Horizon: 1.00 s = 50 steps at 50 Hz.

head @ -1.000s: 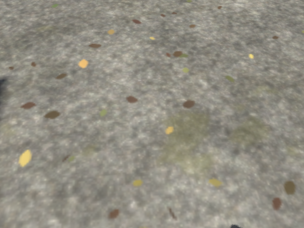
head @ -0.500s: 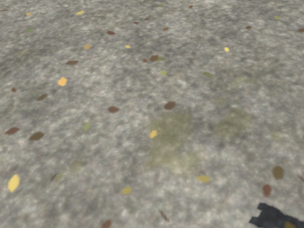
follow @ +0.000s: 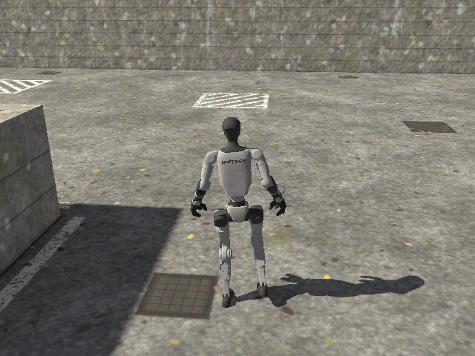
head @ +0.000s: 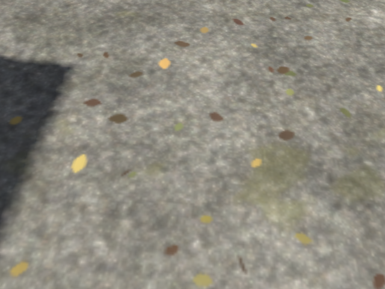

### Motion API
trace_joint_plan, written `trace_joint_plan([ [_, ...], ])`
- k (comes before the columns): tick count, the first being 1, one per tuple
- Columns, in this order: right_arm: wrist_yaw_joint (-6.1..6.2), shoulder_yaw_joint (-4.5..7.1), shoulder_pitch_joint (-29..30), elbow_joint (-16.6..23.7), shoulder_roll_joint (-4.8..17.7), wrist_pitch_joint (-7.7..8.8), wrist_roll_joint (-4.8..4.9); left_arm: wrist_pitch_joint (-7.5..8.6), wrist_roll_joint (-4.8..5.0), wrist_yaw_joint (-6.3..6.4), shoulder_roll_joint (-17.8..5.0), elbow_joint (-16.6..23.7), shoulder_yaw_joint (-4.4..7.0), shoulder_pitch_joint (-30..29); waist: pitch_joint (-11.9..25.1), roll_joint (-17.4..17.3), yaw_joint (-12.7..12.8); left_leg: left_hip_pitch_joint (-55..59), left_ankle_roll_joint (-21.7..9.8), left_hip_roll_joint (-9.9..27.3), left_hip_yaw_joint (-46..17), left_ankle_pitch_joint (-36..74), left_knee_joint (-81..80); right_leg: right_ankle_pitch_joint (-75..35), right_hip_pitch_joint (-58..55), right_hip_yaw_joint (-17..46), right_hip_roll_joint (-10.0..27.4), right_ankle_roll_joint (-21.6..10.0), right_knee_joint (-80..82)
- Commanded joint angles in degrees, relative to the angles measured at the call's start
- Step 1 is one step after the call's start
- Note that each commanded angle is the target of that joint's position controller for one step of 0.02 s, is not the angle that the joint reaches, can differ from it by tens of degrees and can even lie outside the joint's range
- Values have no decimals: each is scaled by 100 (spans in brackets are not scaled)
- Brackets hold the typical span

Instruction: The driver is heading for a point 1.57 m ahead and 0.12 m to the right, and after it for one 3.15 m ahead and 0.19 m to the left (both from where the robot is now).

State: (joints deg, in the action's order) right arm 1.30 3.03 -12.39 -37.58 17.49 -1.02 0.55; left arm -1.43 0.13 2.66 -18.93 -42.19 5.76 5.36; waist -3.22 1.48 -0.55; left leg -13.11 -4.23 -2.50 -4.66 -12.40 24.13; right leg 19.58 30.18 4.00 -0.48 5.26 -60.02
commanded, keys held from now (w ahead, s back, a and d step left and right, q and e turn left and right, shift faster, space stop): q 0.20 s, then no key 0.06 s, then w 0.18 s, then w+e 0.56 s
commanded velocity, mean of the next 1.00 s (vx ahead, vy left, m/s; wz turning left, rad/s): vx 0.26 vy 0.00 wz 0.04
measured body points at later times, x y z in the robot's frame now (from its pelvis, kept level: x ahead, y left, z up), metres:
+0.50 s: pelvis +0.05 -0.03 +0.00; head +0.06 -0.05 +0.45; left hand +0.06 +0.26 -0.11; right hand +0.26 -0.27 -0.10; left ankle +0.02 +0.10 -0.69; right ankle +0.05 -0.16 -0.75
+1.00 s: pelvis +0.22 +0.03 -0.01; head +0.25 +0.03 +0.44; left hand +0.42 +0.27 -0.10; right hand +0.22 -0.26 -0.13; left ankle +0.09 +0.13 -0.75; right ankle +0.38 -0.13 -0.69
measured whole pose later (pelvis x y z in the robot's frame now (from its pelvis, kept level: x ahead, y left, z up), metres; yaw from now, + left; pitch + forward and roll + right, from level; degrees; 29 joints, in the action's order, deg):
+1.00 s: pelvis +0.22 +0.03 -0.01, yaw -2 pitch +1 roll +2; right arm 0.5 3.8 -23.2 -44.9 15.5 4.9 -0.1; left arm 2.3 1.3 -2.4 -16.9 -38.9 3.2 7.8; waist -1.7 2.7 -4.8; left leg 4.2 -0.5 -0.8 9.7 -17.9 12.3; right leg 1.2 40.3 2.0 4.5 0.4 -46.0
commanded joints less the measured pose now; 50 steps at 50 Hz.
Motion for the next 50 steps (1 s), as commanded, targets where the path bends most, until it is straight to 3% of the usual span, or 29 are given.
trace_joint_plan([
  [1, 72, 309, -13, 422, 1061, 14, 6, 122, 10, 6, -357, 420, 60, -279, 634, -891, -88, 1082, -868, 1322, -1514, 1816, -467, -139, 497, 150, 10, 103, 661],
  [5, 54, 349, 104, 525, 1139, -35, -7, 205, 25, -52, -371, 425, 50, -312, 548, -1025, -129, 672, -890, 1224, -1870, 1290, -398, -37, 16, 210, -85, 96, 1419],
  [10, 2, 371, 323, 655, 1144, -100, 19, 351, 70, -170, -445, 429, 64, -183, 744, -1110, -107, 657, -878, 1173, -2433, 2077, -50, 167, -602, 236, -230, -40, 2202],
  [13, 32, 311, 560, 714, 992, -148, 96, 422, 62, -267, -440, 291, 69, 255, 923, -1073, 127, 631, -601, 983, -2413, 2256, 338, -765, -1424, 59, -158, -230, 3546],
  [14, 52, 256, 463, 683, 851, -145, 98, 437, 12, -281, -470, 256, 68, 401, 1029, -898, 176, 296, -367, 776, -2277, 1241, 429, -1479, -2076, 155, 61, -376, 4078],
  [15, 33, 117, 158, 639, 465, -120, -35, 426, -103, -265, -674, 339, 67, 445, 1203, 39, 42, -346, -29, 274, -1698, -630, 1222, -1524, -2801, 1210, 1049, -754, 4344],
  [16, 32, 116, -22, 751, 474, -74, -20, 388, -186, -261, -1048, 258, 125, 481, 791, 1211, -179, -1602, 254, -608, -719, -2434, 2040, -1069, -2906, 2440, 1801, -1621, 4489],
  [17, 54, 233, 74, 731, 908, 0, -34, 434, -138, -275, -938, 263, 127, 614, 547, 1100, 68, -2140, 437, -258, -615, -2458, 3150, 376, -2618, 3089, 2200, -2160, 4750],
  [18, 42, 300, 177, 647, 1076, 47, 15, 471, -65, -259, -730, 271, 58, 596, 312, 761, 122, -2340, 469, -74, -645, -1973, 3519, 1405, -2500, 2829, 1947, -2033, 4871],
  [20, -3, 263, 189, 523, 870, 83, -55, 492, 62, -193, -545, 198, -30, 542, 76, 801, 131, -2644, 638, 78, -481, -1319, 3584, 1508, -2646, 2265, 1514, -1666, 4984],
  [23, -113, 148, 535, 589, 538, 277, -39, 490, 55, -129, -584, 103, -56, 915, 42, 664, 345, -2507, 701, 290, 165, -678, 3064, 700, -2605, 1638, 1202, -1637, 5087],
  [26, -161, 20, 880, 698, 206, 472, -25, 459, 96, -145, -692, 97, -44, 1039, 53, 792, 460, -1638, 700, 264, 451, -638, 1782, -27, -2162, 1283, 992, -1654, 5033],
  [29, -212, 83, 743, 657, 374, 589, 75, 424, 141, -211, -908, 86, 4, 1232, 88, 805, 360, -722, 639, 88, 547, -546, 853, -5, -1748, 1446, 1086, -1727, 4861],
  [31, -196, 164, 248, 482, 477, 628, 120, 394, 176, -231, -815, 113, -36, 1159, 169, 654, 15, 305, 513, 75, 530, 266, 39, 56, -1346, 1546, 1011, -1562, 4588],
  [32, -151, 218, -71, 403, 552, 626, 114, 407, 154, -243, -623, 122, -93, 1169, 302, 553, -172, 995, 443, 165, 482, 311, -105, 12, -1023, 1482, 845, -1388, 4288],
  [33, -75, 278, -695, 332, 691, 628, 82, 448, 104, -264, -255, 192, -200, 1022, 628, 362, -515, 1982, 289, 703, -23, 93, -157, 210, -423, 1235, 506, -1082, 3461],
  [34, -23, 409, -1353, 268, 1256, 602, -86, 531, 94, -258, 279, 438, -360, 1013, 1227, -1047, -699, 3015, -246, 2025, -1753, -1160, -564, 784, 684, 370, -130, -659, 1570],
  [35, -99, 472, -1543, 117, 1357, 591, -154, 586, 219, -206, -170, 569, -240, 1001, 1021, -1501, -671, 2483, -819, 2695, -3200, -2372, -1127, 1346, 1329, 322, -46, -598, 277],
  [36, -127, 340, -1223, 134, 947, 633, -108, 584, 277, -206, -516, 496, -119, 1044, 457, -1195, -498, 2099, -828, 2538, -2928, -2685, -1233, 943, 1618, 525, 219, -668, -356],
  [37, -130, 255, -965, 149, 646, 661, -73, 550, 261, -234, -512, 401, -97, 1059, 135, -1133, -366, 1884, -678, 2237, -2318, -2274, -1299, 473, 1731, 480, 318, -692, -555],
  [39, -131, 185, -649, 108, 403, 685, -87, 496, 192, -276, -356, 336, -91, 979, -139, -958, -214, 1503, -504, 1887, -1248, -841, -1468, -230, 1667, 434, 507, -654, -511],
  [43, -120, 217, -631, -44, 400, 756, -112, 421, 154, -367, -46, 435, -168, 739, -123, -707, -149, 1234, -496, 1655, -49, 1002, -1604, -1033, 1586, 260, 559, -487, -279],
  [46, -86, 250, -600, -180, 538, 727, -98, 431, 118, -435, 57, 641, -235, 296, -234, -599, -195, 1128, -485, 1605, 534, 1422, -1683, -1678, 1445, 74, 568, -399, 770],
  [50, -34, 303, -815, -411, 774, 657, -23, 472, 118, -613, 154, 930, -325, -475, -435, -461, -405, 1153, -394, 1688, 1087, 1709, -1696, -2101, 986, -442, 494, -579, 1923],
])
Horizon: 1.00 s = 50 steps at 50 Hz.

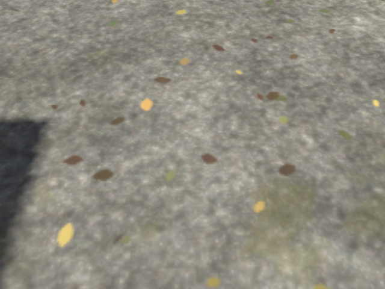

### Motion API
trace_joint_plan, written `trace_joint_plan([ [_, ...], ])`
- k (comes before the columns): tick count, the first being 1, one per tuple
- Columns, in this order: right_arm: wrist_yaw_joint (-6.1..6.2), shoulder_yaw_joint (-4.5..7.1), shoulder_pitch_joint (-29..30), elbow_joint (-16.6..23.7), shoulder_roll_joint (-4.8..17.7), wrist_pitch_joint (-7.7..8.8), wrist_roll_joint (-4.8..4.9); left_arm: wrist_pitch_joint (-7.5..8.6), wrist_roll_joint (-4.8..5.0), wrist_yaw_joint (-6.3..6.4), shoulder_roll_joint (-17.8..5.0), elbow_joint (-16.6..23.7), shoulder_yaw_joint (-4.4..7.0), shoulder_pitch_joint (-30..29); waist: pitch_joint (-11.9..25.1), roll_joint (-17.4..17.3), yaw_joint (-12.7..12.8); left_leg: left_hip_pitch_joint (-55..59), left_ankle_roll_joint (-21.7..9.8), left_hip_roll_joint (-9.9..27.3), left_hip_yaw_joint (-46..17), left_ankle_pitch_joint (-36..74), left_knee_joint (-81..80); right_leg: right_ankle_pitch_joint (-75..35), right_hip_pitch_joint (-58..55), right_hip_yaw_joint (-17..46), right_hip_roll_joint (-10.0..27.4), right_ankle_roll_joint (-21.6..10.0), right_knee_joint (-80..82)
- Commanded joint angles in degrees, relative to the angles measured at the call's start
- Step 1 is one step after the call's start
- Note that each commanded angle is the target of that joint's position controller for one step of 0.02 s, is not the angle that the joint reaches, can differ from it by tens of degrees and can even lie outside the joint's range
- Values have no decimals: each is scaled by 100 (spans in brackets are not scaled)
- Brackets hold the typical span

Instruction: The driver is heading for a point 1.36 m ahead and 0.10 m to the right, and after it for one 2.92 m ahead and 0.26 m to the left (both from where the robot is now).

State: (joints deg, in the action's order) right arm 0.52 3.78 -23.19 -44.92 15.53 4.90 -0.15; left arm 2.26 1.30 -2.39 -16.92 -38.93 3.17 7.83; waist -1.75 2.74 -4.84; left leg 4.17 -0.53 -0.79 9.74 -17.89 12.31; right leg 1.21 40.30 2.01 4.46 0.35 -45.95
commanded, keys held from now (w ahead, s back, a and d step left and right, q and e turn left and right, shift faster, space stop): w+e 0.44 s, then w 0.18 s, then w+q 0.26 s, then q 0.12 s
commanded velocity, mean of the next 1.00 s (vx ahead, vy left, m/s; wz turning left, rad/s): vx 0.48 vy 0.00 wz -0.26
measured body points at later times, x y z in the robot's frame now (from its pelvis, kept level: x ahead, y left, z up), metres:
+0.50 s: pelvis +0.28 -0.05 +0.01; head +0.32 -0.08 +0.45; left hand +0.43 +0.21 -0.09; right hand +0.43 -0.35 -0.07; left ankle +0.51 +0.08 -0.68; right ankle +0.22 -0.12 -0.74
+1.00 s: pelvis +0.55 -0.09 +0.01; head +0.59 -0.09 +0.46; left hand +0.84 +0.07 -0.07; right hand +0.49 -0.37 -0.11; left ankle +0.53 +0.03 -0.74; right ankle +0.67 -0.28 -0.70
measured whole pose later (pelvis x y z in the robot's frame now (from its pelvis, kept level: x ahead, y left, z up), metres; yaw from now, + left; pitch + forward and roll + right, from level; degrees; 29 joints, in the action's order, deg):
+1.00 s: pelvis +0.55 -0.09 +0.01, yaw -13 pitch +2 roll +0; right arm 0.7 3.0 -23.4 -43.9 16.3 2.3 1.2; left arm 5.3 -0.6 -1.0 -15.7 -37.6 1.3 2.2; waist -2.8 1.6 -5.8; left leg -7.0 -2.5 -4.5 -7.4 -14.4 20.4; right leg 1.4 32.1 6.3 0.6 2.6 -32.3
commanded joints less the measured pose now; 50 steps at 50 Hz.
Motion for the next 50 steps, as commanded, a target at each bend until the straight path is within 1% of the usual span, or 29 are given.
trace_joint_plan([
  [1, 45, 239, 197, 259, 1015, 39, 80, 107, 17, -148, -74, 675, -64, -845, -595, -583, 23, -412, -731, 1574, -270, 2494, -435, -183, -79, -317, -35, -177, 694],
  [2, 47, 249, 164, 210, 1061, 3, 101, 109, 27, -184, -127, 738, -48, -924, -560, -594, 58, -228, -686, 1622, -174, 2967, -278, -42, -168, -409, -106, -285, 844],
  [4, 81, 290, 179, 182, 1250, -79, 113, 87, 16, -212, -344, 798, 53, -785, -196, -798, 292, 106, -570, 1657, 23, 5075, 435, 447, -751, -722, -472, -548, 942],
  [5, 108, 311, 191, 191, 1346, -134, 119, 59, 16, -202, -528, 740, 149, -389, 138, -920, 553, 193, -515, 1639, 102, 6035, 1126, 727, -1313, -855, -704, -698, 926],
  [6, 132, 313, 239, 218, 1389, -180, 134, 28, 36, -163, -792, 570, 299, 394, 607, -910, 1006, -92, -409, 1555, 188, 6336, 2166, 652, -2423, -889, -916, -895, 1111],
  [7, 162, 269, 258, 305, 1332, -163, 135, -38, 48, -55, -1103, 358, 481, 1343, 1049, -686, 1510, -1140, -209, 1347, 233, 5500, 3615, 507, -4051, -493, -868, -1123, 1359],
  [8, 77, 9, -342, 576, 473, -65, -134, -69, 56, 64, -1718, 313, 577, 1540, 1628, 989, 938, -3627, 133, 501, 50, -318, 5841, 623, -6297, 2179, 698, -1914, 1293],
  [9, 2, -71, -160, 744, 608, 166, 2, 23, 27, 52, -1593, 532, 502, 1623, 2803, 814, 1062, -4542, 187, -179, -1365, -1785, 7046, 1901, -6906, 4863, 1565, -2704, 2446],
  [10, -46, 63, 663, 932, 1067, 282, 243, 89, -33, 28, -1207, 463, 403, 1494, 2047, 223, 1301, -5048, 90, 150, -1694, -1176, 7038, 1926, -6389, 4166, 1338, -2257, 2848],
  [11, -37, 20, 901, 1053, 1004, 342, 274, 134, -12, 34, -1076, 426, 361, 1177, 1230, -24, 1062, -5058, 14, 374, -1596, -637, 6538, 1565, -5457, 3410, 1106, -2046, 2932],
  [12, 9, 16, 906, 985, 948, 351, 137, 157, -9, 43, -923, 486, 306, 765, 770, -402, 751, -4746, 44, 591, -1561, -334, 6061, 917, -4531, 2834, 857, -1877, 2950],
  [14, 11, 69, 695, 908, 1006, 225, -8, 173, -127, 78, -747, 607, 241, 330, 498, -162, 359, -4013, 148, 777, -1587, -40, 5606, 44, -3421, 2240, 535, -1822, 3185],
  [15, 7, 60, 629, 887, 950, 163, -45, 188, -109, 96, -741, 579, 246, 278, 444, -115, 290, -3906, 233, 797, -1523, 18, 5401, -206, -3154, 2089, 479, -1855, 3280],
  [19, 28, -44, 1198, 1056, 655, 47, -131, 196, -55, 217, -896, 344, 275, 544, 152, -95, 430, -3905, 518, 677, -1297, 922, 4228, -611, -2428, 1448, 160, -1727, 3350],
  [22, -18, -122, 1954, 1214, 482, 95, -83, 128, 2, 276, -937, 213, 282, 794, 101, 56, 752, -3541, 529, 383, -1252, 2030, 2775, 1, -2325, 1267, -119, -1405, 3187],
  [26, -166, -102, 2411, 1288, 603, 202, 32, 95, 24, 294, -885, -37, 240, 1231, 111, 198, 1001, -3289, 392, 259, -1307, 2397, 1929, 452, -2868, 1601, 196, -1313, 2879],
  [29, -209, -4, 2265, 1291, 791, 243, 44, 52, -16, 292, -893, -141, 237, 1298, 88, 398, 864, -3141, 97, 229, -1307, 1630, 1668, 107, -3453, 1983, 490, -1190, 2469],
  [31, -160, 120, 1476, 1107, 967, 278, 5, 30, -37, 267, -755, -136, 187, 1199, 429, 374, 415, -1980, -235, 148, -1122, 1483, 1311, -942, -3459, 1807, 187, -982, 1635],
  [32, -126, 193, 611, 1013, 1221, 291, -62, 41, -126, 258, -521, -40, 83, 1173, 1245, 10, 35, -651, -629, 850, -1783, 1656, 1536, -646, -3002, 1426, -91, -782, 263],
  [33, -144, 347, -49, 787, 1748, 232, -116, 120, -22, 265, -218, -7, -17, 1929, 2035, -1550, 178, 1356, -1655, 1982, -4184, 737, 1242, 1225, -1053, 664, -993, -267, -1845],
  [34, -227, 272, -234, 660, 1350, 199, 73, 181, 2, 261, -490, -4, -11, 1897, 1934, -1873, 127, 1542, -1826, 2267, -5661, -697, 443, 3093, 4, 745, -937, -174, -2562],
  [35, -219, 154, 120, 712, 968, 167, 142, 201, 54, 243, -890, 73, 97, 1246, 1010, -1187, 54, 878, -1575, 2098, -5103, -1191, 328, 2688, 441, 732, -561, -200, -2839],
  [36, -210, 104, 432, 797, 863, 108, 79, 232, 6, 241, -854, 189, 77, 744, 535, -701, 92, 171, -1423, 1820, -4427, -803, 255, 2285, 396, 502, -355, -217, -2716],
  [37, -215, 69, 607, 805, 798, 68, 46, 278, -94, 232, -759, 285, 71, 460, 97, -488, 187, -447, -1406, 1574, -3962, -180, 129, 2010, 369, 409, -212, -198, -2310],
  [38, -200, 37, 687, 825, 728, 67, 3, 308, -157, 223, -675, 301, 81, 457, 34, -558, 332, -785, -1341, 1367, -3655, 371, 37, 1760, 98, 421, -65, -179, -1921],
  [40, -176, 32, 713, 807, 715, 60, 26, 324, -195, 206, -485, 269, 40, 593, 156, -810, 464, -1052, -1354, 1104, -3226, 1160, -76, 1622, -291, 279, -56, -51, -1342],
  [44, -54, 132, 523, 656, 1002, 6, 121, 347, -218, 198, -216, 407, -88, -60, 116, -798, 314, -1534, -1317, 872, -2586, 1793, -125, 744, -788, 97, -229, 217, 296],
  [47, 29, 194, 227, 513, 1152, -135, 122, 392, -197, 154, -258, 485, -80, -582, 129, -843, 162, -1686, -1105, 729, -2418, 2836, 251, -162, -1364, 53, -585, 308, 1182],
  [50, 104, 219, 58, 462, 1125, -283, 173, 392, -171, 133, -414, 519, 6, -713, 313, -911, 207, -1451, -859, 760, -2766, 2802, 776, -265, -1751, 245, -747, 207, 1658],
])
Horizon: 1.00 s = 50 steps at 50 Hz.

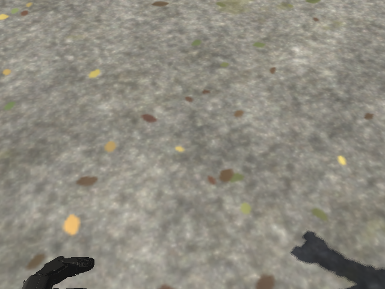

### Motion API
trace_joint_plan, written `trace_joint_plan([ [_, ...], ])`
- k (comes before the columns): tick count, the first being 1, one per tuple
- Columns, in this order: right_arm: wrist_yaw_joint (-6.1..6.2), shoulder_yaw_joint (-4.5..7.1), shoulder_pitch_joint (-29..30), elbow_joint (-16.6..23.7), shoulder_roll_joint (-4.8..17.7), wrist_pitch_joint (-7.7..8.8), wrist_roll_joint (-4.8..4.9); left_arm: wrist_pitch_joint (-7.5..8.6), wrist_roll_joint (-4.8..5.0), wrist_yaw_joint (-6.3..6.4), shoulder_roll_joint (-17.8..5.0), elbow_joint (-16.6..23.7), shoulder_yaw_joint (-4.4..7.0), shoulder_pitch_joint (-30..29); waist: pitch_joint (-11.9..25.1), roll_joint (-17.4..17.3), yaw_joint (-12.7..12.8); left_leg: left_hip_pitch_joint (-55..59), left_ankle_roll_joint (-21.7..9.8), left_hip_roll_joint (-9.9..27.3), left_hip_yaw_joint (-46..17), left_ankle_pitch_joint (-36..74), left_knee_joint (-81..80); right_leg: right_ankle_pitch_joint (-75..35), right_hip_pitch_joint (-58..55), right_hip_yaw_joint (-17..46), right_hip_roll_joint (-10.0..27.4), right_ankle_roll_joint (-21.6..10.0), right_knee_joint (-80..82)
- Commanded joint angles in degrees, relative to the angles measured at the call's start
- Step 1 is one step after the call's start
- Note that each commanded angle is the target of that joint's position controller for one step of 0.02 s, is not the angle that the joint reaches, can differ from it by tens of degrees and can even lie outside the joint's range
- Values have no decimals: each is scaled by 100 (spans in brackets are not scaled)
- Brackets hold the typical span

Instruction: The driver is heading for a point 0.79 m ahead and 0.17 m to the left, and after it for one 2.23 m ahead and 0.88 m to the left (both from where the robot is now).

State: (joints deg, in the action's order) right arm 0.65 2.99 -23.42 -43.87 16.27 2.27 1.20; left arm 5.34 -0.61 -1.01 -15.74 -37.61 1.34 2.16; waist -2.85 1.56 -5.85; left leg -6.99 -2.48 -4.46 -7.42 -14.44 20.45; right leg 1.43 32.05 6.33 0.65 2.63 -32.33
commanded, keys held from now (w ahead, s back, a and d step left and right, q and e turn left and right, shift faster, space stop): q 0.38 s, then w+q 0.36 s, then w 0.02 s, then w+e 0.24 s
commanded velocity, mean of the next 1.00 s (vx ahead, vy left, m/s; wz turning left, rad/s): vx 0.27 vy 0.00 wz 0.44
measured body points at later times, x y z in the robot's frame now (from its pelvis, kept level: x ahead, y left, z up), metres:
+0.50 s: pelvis +0.11 +0.00 -0.01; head +0.13 +0.02 +0.44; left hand +0.15 +0.31 -0.12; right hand +0.34 -0.23 -0.09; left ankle +0.08 +0.10 -0.74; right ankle +0.18 -0.13 -0.74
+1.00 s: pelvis +0.30 +0.07 -0.02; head +0.32 +0.08 +0.43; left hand +0.38 +0.39 -0.10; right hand +0.45 -0.20 -0.13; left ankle +0.08 +0.10 -0.74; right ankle +0.44 +0.02 -0.75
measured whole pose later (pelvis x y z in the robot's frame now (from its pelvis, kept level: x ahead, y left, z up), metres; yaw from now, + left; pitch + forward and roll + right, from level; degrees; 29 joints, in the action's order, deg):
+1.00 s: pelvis +0.30 +0.07 -0.02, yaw +27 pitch +3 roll -1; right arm 1.4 3.6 -25.1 -42.2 18.4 1.6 0.7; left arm 5.6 0.9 -3.6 -17.1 -43.0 2.7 2.4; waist -0.1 0.4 -3.9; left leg 3.8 -1.3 -0.4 -5.7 -26.3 21.0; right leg 4.3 25.9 -2.2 -1.2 -3.7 -27.6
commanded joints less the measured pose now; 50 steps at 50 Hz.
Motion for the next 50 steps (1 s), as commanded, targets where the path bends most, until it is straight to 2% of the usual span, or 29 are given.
trace_joint_plan([
  [1, 119, 308, 160, 396, 1046, -55, 43, 85, 23, 0, -603, 373, 230, -86, 460, -845, 390, -277, -580, 1135, -1213, 2359, 149, -230, -1091, -123, -361, -89, 432],
  [3, 148, 288, 482, 556, 905, -92, 47, 109, -19, 38, -743, 272, 315, 356, 650, -808, 734, -421, -282, 865, -1256, 2151, 833, -729, -1904, -134, -148, -322, 988],
  [4, 135, 208, 510, 700, 634, -74, -26, 113, -101, 99, -1013, 246, 385, 805, 1192, -400, 892, -866, -58, 535, -1032, 1380, 1828, -1719, -2975, 331, 576, -628, 891],
  [5, 114, 78, -310, 681, 183, -60, -135, 6, -186, 169, -1271, 273, 418, 1090, 1897, 1022, 611, -2139, 296, -101, -430, -2150, 3423, -3915, -4536, 1653, 2057, -1379, 392],
  [6, 102, 89, -978, 628, 542, -86, -11, -141, -50, 124, -1159, 162, 432, 1260, 2456, 1575, 543, -2754, 441, 54, -138, -2888, 4565, -3091, -4783, 2765, 2759, -1996, 529],
  [7, 138, 220, -678, 533, 913, -178, 49, -211, 6, 121, -816, 251, 355, 1027, 1902, 863, 619, -3034, 616, 307, -120, -2378, 5086, -2069, -4254, 2413, 2356, -1850, 792],
  [8, 173, 281, -194, 611, 1035, -275, 38, -262, 18, 129, -604, 285, 285, 731, 1421, 507, 658, -3159, 713, 427, 59, -1983, 5177, -1528, -3734, 1736, 2002, -1627, 926],
  [9, 206, 313, 3, 642, 1019, -385, 14, -301, 6, 124, -529, 289, 240, 437, 1096, 399, 581, -3062, 800, 566, 119, -1742, 5127, -1350, -3159, 1267, 1747, -1549, 1071],
  [11, 214, 285, 72, 748, 793, -524, -12, -343, -82, 139, -668, 205, 285, 125, 723, 658, 404, -2501, 859, 672, 358, -1325, 4828, -1057, -2143, 557, 1400, -1532, 1456],
  [13, 204, 242, 159, 836, 597, -544, -26, -334, -101, 171, -697, 100, 321, 86, 724, 704, 404, -2264, 862, 691, 516, -1106, 4383, -1128, -1987, 176, 1361, -1635, 1606],
  [15, 162, 199, 418, 974, 527, -534, -62, -346, -52, 210, -773, 13, 361, 78, 825, 610, 464, -2121, 814, 816, 532, -848, 3839, -1222, -2087, -13, 1497, -1722, 1629],
  [19, 21, 172, 777, 1175, 595, -549, -54, -433, 14, 205, -1002, -84, 441, 19, 860, 612, 547, -1551, 623, 868, 710, -448, 2873, -824, -2032, -330, 1644, -1695, 1668],
  [21, -47, 192, 856, 1234, 679, -566, -26, -445, 107, 154, -1158, -156, 498, 130, 819, 604, 587, -1322, 434, 856, 828, -463, 2451, 526, -1974, -320, 1715, -1581, 1805],
  [23, -109, 224, 752, 1198, 720, -553, -26, -439, 230, 109, -1263, -222, 531, 124, 699, 570, 455, -893, 170, 753, 1031, -351, 1743, 1895, -1769, -336, 1709, -1371, 1798],
  [25, -103, 316, 177, 886, 811, -513, -31, -440, 250, 97, -976, -316, 461, 205, 678, 268, 232, 121, -134, 467, 1172, -407, 1057, 2826, -1145, -738, 1364, -984, 1118],
  [26, -46, 415, -353, 722, 1066, -484, 7, -438, 164, 54, -578, -296, 353, 150, 564, -684, 85, 711, -503, 1065, 96, -1073, 261, 3081, -334, -1358, 880, -563, -430],
  [27, -24, 558, -465, 871, 1895, -399, -8, -380, 26, 26, -366, 93, 294, -145, 210, -2052, 109, 996, -1536, 2435, -2856, -2343, -618, 3666, 1646, -1378, -138, -129, -2196],
  [28, -67, 458, -223, 1018, 1588, -199, -162, -234, 121, 11, -820, 176, 423, -574, 47, -1394, -53, 639, -1745, 2544, -3363, -2794, -1192, 3223, 1970, -322, -2, -273, -2783],
  [29, -57, 369, 135, 1049, 1337, -65, -186, -147, 236, -26, -1023, 147, 499, -418, -124, -1270, 234, 516, -1513, 2410, -2921, -2677, -1240, 2519, 1959, -181, 180, -405, -2730],
  [30, -41, 316, 347, 1087, 1149, 8, -121, -98, 189, -27, -1045, -28, 525, -174, -121, -1089, 391, 524, -1284, 2180, -2433, -2107, -1123, 1985, 1796, -195, 298, -394, -2577],
  [31, -14, 272, 432, 1079, 1034, 12, -68, -55, 68, -14, -1039, -114, 530, -124, -34, -1002, 413, 582, -1123, 2003, -2066, -1540, -1070, 1568, 1650, -204, 330, -324, -2311],
  [32, 20, 233, 403, 1073, 987, 18, -86, -25, 18, -25, -961, -165, 521, -121, 29, -966, 448, 502, -1025, 1799, -1736, -1010, -1061, 1163, 1359, -252, 290, -255, -2148],
  [35, 98, 254, 165, 1015, 1022, 55, -97, 22, 46, -59, -741, -207, 458, -248, 168, -825, 402, 475, -934, 1527, -1177, 49, -1015, 316, 925, -355, 81, -63, -1404],
  [40, 125, 282, -123, 774, 1058, 57, -39, 38, 118, -152, -509, -157, 306, -670, -4, -1001, 148, 213, -854, 1440, -762, 309, -997, -286, 272, -437, 2, 86, -133],
  [43, 76, 284, -312, 585, 1068, 55, -26, 64, 161, -222, -527, -52, 245, -932, -220, -950, -23, 434, -879, 1650, -745, 505, -930, -203, 330, -530, 83, -76, 136],
  [46, 63, 304, -353, 432, 1106, 18, -18, 99, 184, -274, -643, -11, 238, -881, -314, -993, 14, 842, -821, 1889, -689, 1144, -793, 242, 323, -653, 99, -381, 326],
  [48, 78, 317, -185, 406, 1171, -9, -28, 108, 170, -268, -781, -102, 296, -432, -40, -1030, 299, 986, -681, 1851, -421, 2722, -295, 477, -339, -877, -107, -636, 412],
  [49, 95, 297, -105, 403, 1128, -32, -41, 101, 147, -236, -922, -292, 388, 193, 412, -895, 630, 959, -546, 1606, -82, 3889, 495, 361, -1208, -1035, -315, -806, 542],
  [50, 128, 240, -105, 436, 1018, -38, -90, 84, 140, -202, -1138, -505, 486, 1083, 1084, -682, 1022, 389, -346, 1363, 212, 4179, 1645, 201, -2613, -733, -130, -1055, 384],
])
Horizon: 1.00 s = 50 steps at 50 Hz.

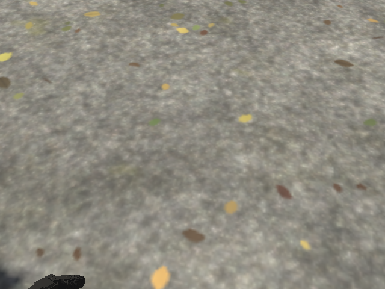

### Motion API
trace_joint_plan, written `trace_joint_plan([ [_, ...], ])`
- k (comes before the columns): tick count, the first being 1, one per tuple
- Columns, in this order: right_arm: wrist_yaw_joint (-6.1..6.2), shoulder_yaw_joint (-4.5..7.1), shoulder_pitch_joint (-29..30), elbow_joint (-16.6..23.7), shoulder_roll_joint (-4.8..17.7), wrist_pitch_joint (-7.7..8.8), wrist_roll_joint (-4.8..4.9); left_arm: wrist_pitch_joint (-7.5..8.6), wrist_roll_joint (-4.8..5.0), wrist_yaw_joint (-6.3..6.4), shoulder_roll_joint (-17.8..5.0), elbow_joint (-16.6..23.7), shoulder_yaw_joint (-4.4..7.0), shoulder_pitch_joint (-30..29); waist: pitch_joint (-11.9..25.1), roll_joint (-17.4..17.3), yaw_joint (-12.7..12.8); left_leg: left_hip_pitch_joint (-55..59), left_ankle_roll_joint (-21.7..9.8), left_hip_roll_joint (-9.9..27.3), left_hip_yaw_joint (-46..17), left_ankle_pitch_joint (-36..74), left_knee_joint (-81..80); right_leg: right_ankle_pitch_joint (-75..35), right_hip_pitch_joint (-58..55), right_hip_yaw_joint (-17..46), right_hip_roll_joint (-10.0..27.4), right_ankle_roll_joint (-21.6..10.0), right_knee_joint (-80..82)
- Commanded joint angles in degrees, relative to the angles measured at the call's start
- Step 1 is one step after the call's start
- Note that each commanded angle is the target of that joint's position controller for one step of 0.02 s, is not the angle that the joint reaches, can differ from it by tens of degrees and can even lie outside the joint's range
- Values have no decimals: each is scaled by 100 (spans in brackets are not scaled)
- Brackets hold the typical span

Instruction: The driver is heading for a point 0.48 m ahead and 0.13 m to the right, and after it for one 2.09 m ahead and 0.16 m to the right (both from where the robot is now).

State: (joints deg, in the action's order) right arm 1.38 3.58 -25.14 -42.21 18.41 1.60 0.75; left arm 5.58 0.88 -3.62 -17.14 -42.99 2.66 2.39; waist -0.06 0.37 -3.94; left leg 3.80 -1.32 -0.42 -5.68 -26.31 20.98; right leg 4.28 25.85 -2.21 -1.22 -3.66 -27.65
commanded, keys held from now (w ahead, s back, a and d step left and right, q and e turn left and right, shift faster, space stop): w+e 0.16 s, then e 0.36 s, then w+e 0.04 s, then e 0.04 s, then q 0.40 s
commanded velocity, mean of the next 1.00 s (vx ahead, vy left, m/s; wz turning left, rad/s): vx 0.20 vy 0.00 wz -0.25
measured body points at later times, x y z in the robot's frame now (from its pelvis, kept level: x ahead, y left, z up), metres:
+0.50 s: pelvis +0.25 -0.01 +0.00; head +0.30 -0.02 +0.45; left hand +0.38 +0.26 -0.12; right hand +0.42 -0.31 -0.06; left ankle +0.40 +0.05 -0.73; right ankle +0.11 -0.11 -0.69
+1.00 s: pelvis +0.33 -0.04 +0.00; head +0.34 -0.05 +0.45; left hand +0.55 +0.16 -0.09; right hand +0.35 -0.34 -0.11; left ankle +0.37 +0.05 -0.71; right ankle +0.28 -0.17 -0.72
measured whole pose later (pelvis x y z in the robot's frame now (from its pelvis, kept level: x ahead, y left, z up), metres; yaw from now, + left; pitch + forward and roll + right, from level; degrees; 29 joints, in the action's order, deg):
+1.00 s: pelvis +0.33 -0.04 +0.00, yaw -16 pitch +0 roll -1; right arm -0.9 3.2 -13.9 -42.3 16.7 -0.6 0.6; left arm -1.7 -0.3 2.5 -14.6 -40.2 2.4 8.8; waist -1.9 -0.7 -1.4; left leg -21.1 -0.2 0.0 1.8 -23.1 41.8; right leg 18.8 14.2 -2.9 2.2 0.7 -33.6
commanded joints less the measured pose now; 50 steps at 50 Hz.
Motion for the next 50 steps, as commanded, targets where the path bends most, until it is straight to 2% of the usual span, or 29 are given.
trace_joint_plan([
  [1, 53, 50, -229, 512, 468, 96, -165, 28, -59, 96, -1565, -30, 479, 1927, 1725, 649, 895, -2602, -20, 336, 355, 3442, 3738, 306, -4112, 2439, 1414, -1233, -85],
  [2, 24, -35, -343, 549, 233, 237, -146, 23, 73, 36, -1471, -167, 445, 2137, 1961, 1582, 788, -4126, 215, -386, 49, -547, 4970, 1616, -4891, 4708, 2082, -1755, 945],
  [3, -35, 46, 266, 610, 677, 354, 48, 17, 144, 62, -1070, -132, 340, 1870, 1176, 989, 943, -4803, 132, -21, -247, -312, 5370, 2235, -4457, 4386, 1976, -1491, 1190],
  [4, -81, 56, 762, 704, 754, 459, 113, -24, 76, 112, -934, -40, 301, 1553, 545, 594, 914, -4919, 51, 231, -130, 197, 5216, 1877, -3721, 3636, 1773, -1308, 1263],
  [5, -86, 48, 1021, 739, 710, 533, 10, -64, 10, 146, -845, 40, 267, 1336, 228, 199, 803, -4761, 38, 406, -30, 562, 4868, 1279, -3056, 3132, 1539, -1214, 1340],
  [6, -86, 74, 1078, 750, 682, 555, -101, -85, -41, 172, -736, 111, 222, 1202, 49, 111, 643, -4508, 81, 531, -13, 833, 4494, 753, -2565, 2789, 1328, -1168, 1458],
  [8, -112, 59, 935, 765, 523, 522, -159, -102, -57, 230, -664, 188, 198, 1095, 62, 374, 409, -4117, 207, 594, 39, 1017, 4049, 177, -2086, 2475, 1109, -1227, 1659],
  [12, -56, -22, 1403, 945, 260, 434, -239, -143, -4, 375, -954, 152, 296, 1085, -143, 322, 347, -3637, 537, 273, 400, 1655, 2702, -2716, -1173, 1491, 716, -1068, 1411],
  [14, -80, -70, 1810, 1006, 111, 448, -215, -249, 64, 445, -984, 58, 331, 1328, 53, 386, 537, -3125, 559, -28, 470, 2585, 1818, -2732, -1014, 1282, 436, -769, 1177],
  [17, -151, -37, 2249, 1096, 182, 441, -107, -421, 123, 543, -959, -56, 343, 1675, 187, 455, 698, -2783, 525, -284, 301, 3129, 978, -1946, -1279, 1698, 490, -554, 878],
  [21, -140, 131, 1654, 941, 541, 483, -158, -527, 69, 606, -835, 149, 353, 1279, 459, 570, 244, -2112, 193, -88, 4, 3109, 291, -1720, -1825, 2301, 514, -218, -253],
  [22, -104, 163, 1312, 915, 685, 513, -250, -523, 27, 575, -641, 271, 292, 1279, 915, 297, 103, -1181, -70, 346, -171, 3895, 120, -1236, -1631, 2182, 196, -31, -1087],
  [23, -44, 191, 1060, 978, 986, 475, -346, -502, -129, 540, -256, 380, 171, 1684, 1577, -865, 235, 311, -562, 1625, -1227, 6340, 641, 1619, -646, 1646, -377, 241, -2596],
  [24, -76, 176, 999, 922, 872, 346, -319, -503, 7, 491, -331, 323, 110, 2667, 2367, -2030, 572, 1280, -1619, 2838, -2958, 6281, 591, 3960, 432, 1339, -705, 446, -3955],
  [25, -92, 131, 1285, 1054, 573, 245, -191, -591, 61, 495, -890, 105, 251, 2743, 2095, -1155, 539, 679, -1548, 2652, -2958, 4715, 332, 3488, 621, 1368, -235, 612, -4556],
  [26, -61, 58, 1511, 1133, 317, 167, -171, -703, 111, 522, -1090, 189, 338, 2096, 1404, -678, 384, 103, -1267, 2207, -2118, 3820, 201, 3011, 824, 1102, -86, 761, -4788],
  [27, -61, 14, 1704, 1077, 228, 93, -176, -818, 130, 555, -1025, 237, 351, 1881, 1002, -399, 442, -539, -1061, 1846, -1600, 2600, -60, 2621, 855, 951, 115, 823, -4611],
  [28, -61, 19, 1881, 1007, 269, 57, -171, -890, 93, 580, -958, 343, 360, 1735, 630, -570, 512, -1143, -975, 1620, -1299, 1592, -344, 2345, 819, 833, 279, 837, -4337],
  [30, -33, 85, 2033, 934, 425, 57, -249, -942, 48, 579, -653, 431, 295, 1680, 203, -925, 542, -1927, -986, 1299, -634, 1584, -744, 2063, 383, 491, 256, 867, -3899],
  [32, -54, 71, 1912, 798, 355, 108, -264, -878, -46, 583, -414, 480, 213, 1562, 347, -761, 487, -1942, -1189, 1300, -453, 2362, -670, 2132, 4, 513, 254, 804, -3186],
  [35, -155, 28, 2033, 647, 284, 123, -160, -794, -158, 521, -165, 454, 70, 1423, 647, -745, 495, -1976, -1265, 1266, -298, 2859, -514, 1785, -870, 489, 333, 662, -1714],
  [38, -248, -18, 2061, 506, 315, 54, -33, -775, -179, 445, -264, 309, 96, 1538, 525, -715, 685, -2379, -1004, 1036, -301, 1770, -306, 541, -1957, 221, 95, 501, -24],
  [39, -273, -78, 1847, 404, 196, 64, -21, -768, -228, 449, -413, 378, 117, 1445, 431, -571, 688, -2702, -672, 881, -331, 1294, -236, 311, -2363, 417, 222, 356, 364],
  [40, -316, -138, 1708, 379, 67, 90, -98, -758, -286, 497, -772, 484, 171, 1480, 472, -93, 622, -3037, -271, 612, -207, 713, 166, -101, -2727, 1132, 952, 103, 503],
  [41, -324, -140, 1393, 430, -5, 96, -98, -793, -266, 541, -1166, 499, 258, 1118, 359, 925, 215, -2820, 40, 91, 413, 326, 539, 752, -1894, 1463, 1485, -343, 641],
  [42, -273, -90, 1615, 423, 211, 58, -107, -784, -251, 527, -863, 530, 214, 847, 164, 1057, 337, -2378, 192, 41, 587, 620, 896, 1780, -1192, 1432, 1384, -442, 937],
  [45, -161, 59, 1561, 409, 453, -73, -71, -691, -177, 572, -864, 565, 261, 689, -181, 1201, 436, -2787, 176, -42, 692, 834, 1662, 1369, -1217, 1316, 1423, -378, 883],
  [48, -209, 85, 1387, 485, 290, -133, -5, -652, -109, 662, -780, 591, 272, 686, 3, 1033, 448, -3054, 110, 134, 688, 58, 2463, -844, -1568, 1374, 1943, -727, 497],
  [50, -261, 87, 1366, 537, 208, -172, 31, -681, -57, 688, -825, 606, 309, 551, 125, 853, 445, -2999, 74, 186, 787, 73, 2278, -1533, -1760, 1211, 1998, -730, 286],
])
Keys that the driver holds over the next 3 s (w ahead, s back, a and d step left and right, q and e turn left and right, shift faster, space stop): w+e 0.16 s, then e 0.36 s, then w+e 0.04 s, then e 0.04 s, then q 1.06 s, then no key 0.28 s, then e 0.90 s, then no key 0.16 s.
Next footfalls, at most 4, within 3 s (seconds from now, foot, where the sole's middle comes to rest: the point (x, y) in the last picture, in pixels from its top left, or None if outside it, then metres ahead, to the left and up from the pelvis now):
0.44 left None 0.41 0.04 -0.76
0.80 right None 0.32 -0.18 -0.76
1.54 right None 0.40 -0.18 -0.76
1.92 left None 0.34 0.07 -0.76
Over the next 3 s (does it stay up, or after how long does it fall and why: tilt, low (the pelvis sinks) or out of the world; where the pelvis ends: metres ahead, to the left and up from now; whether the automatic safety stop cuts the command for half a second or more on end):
stays up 0.37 -0.07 0.01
